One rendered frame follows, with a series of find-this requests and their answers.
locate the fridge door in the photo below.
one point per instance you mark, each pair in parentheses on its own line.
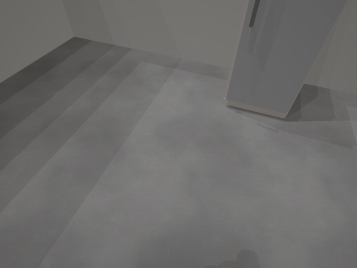
(276,54)

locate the handle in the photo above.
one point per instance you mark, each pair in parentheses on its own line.
(254,13)

